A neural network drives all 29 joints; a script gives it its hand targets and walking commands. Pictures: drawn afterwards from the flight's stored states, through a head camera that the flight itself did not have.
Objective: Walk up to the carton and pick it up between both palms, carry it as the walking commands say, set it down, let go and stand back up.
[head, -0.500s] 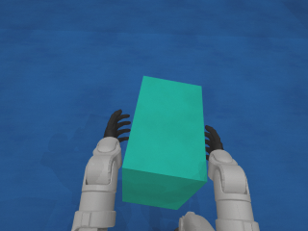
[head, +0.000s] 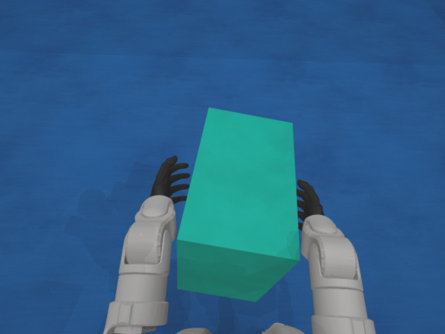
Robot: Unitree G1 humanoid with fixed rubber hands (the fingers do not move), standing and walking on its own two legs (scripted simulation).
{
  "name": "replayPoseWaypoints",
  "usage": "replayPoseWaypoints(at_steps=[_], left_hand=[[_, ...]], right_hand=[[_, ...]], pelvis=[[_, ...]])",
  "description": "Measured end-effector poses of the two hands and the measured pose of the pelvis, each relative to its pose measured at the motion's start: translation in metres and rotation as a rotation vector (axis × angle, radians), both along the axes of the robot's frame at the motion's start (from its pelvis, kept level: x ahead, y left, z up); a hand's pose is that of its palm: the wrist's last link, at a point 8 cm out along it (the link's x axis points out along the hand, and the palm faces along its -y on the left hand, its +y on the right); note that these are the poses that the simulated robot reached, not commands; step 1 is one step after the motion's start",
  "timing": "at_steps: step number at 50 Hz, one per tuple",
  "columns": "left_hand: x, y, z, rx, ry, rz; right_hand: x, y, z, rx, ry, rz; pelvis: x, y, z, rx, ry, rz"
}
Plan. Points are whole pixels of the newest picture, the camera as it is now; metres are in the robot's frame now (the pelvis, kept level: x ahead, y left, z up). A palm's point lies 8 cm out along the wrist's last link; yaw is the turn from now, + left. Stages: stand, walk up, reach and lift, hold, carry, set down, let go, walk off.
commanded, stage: carry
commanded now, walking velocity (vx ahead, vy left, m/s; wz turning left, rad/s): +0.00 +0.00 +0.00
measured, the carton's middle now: (233, 208) +0.36 +0.02 -0.06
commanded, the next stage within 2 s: none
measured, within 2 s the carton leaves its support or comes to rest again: neither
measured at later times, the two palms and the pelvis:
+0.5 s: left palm (151, 153) +0.40 +0.19 +0.05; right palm (287, 173) +0.40 -0.08 +0.03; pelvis +0.09 +0.04 +0.00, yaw +0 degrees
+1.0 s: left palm (183, 178) +0.36 +0.12 +0.04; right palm (320, 203) +0.36 -0.14 +0.01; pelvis +0.06 -0.02 -0.02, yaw +1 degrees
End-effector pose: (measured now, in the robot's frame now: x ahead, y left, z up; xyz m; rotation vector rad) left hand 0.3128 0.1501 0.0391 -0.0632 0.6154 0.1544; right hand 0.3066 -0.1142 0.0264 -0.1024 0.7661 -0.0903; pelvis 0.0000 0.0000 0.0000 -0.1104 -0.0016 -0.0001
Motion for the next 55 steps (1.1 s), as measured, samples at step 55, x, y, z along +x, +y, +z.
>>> replayPoseWaypoints(at_steps=[55], left_hand=[[0.03, -0.022, 0.0, 0.091, 0.029, 0.018]], right_hand=[[0.038, -0.02, -0.02, 0.099, -0.004, 0.009]], pelvis=[[0.049, -0.02, -0.019, 0.166, -0.04, 0.02]])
